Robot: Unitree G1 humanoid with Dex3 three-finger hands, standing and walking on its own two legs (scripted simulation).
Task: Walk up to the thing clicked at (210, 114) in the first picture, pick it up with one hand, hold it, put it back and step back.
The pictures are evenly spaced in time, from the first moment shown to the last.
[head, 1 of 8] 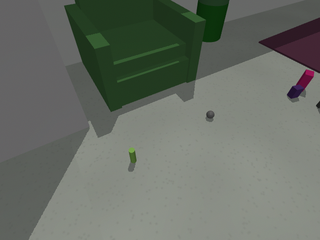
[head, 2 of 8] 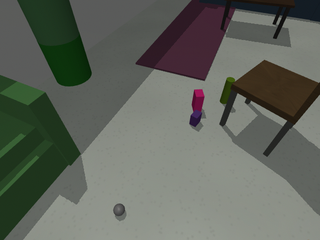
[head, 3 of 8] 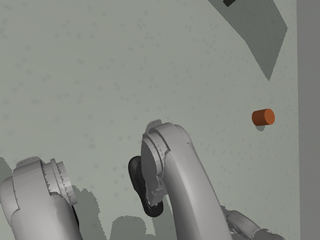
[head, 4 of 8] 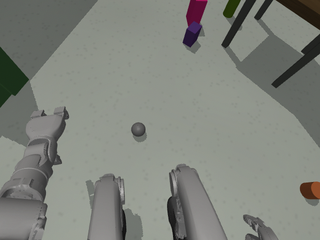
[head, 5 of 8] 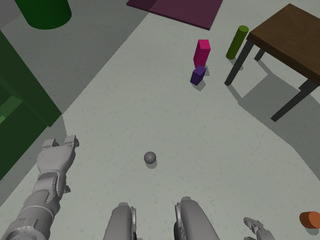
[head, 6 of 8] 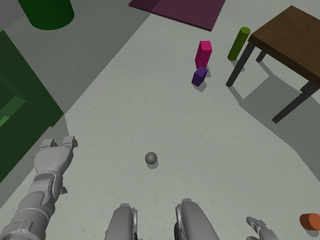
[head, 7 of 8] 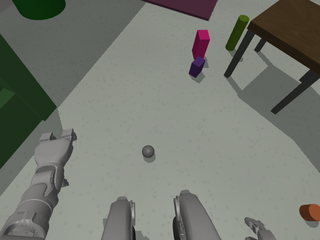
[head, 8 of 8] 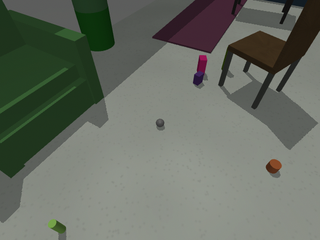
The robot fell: no
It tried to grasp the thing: yes
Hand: left
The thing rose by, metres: 0.00
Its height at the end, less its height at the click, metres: +0.00
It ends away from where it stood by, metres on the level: 0.24
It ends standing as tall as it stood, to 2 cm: yes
